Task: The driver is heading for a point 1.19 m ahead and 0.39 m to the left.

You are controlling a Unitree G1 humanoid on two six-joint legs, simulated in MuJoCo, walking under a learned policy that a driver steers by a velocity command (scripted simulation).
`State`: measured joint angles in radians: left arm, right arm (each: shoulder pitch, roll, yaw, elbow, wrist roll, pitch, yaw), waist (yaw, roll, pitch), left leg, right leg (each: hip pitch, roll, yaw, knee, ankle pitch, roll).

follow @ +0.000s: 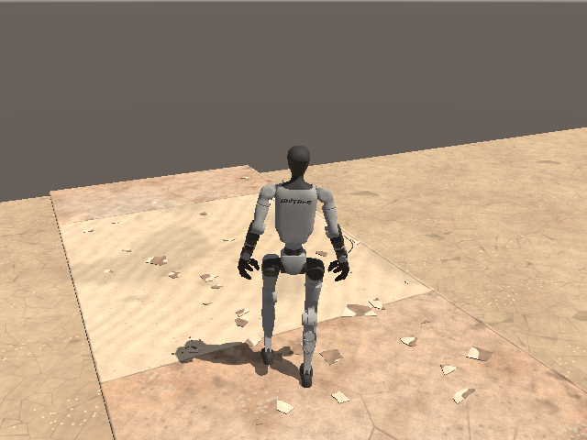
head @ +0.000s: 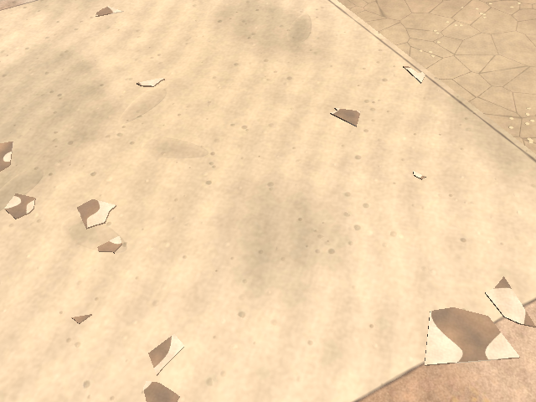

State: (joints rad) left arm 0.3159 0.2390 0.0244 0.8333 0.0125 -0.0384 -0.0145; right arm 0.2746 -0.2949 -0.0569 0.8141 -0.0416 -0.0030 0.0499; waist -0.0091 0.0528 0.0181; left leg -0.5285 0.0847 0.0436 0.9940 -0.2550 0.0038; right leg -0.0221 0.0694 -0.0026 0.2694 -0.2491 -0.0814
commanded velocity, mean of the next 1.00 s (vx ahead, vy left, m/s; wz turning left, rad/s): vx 0.36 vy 0.00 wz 0.10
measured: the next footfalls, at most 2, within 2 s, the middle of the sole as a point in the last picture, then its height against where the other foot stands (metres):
left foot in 0.28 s outside the picture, level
right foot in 0.78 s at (322, 371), level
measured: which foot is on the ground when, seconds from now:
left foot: up 0.00-0.26, down 0.28-0.80, up 0.82-1.00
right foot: down 0.00-0.30, up 0.32-0.76, down 0.78-1.00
